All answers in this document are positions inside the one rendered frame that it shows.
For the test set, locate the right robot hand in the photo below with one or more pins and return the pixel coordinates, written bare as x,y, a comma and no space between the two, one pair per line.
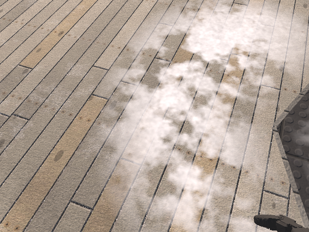
279,223

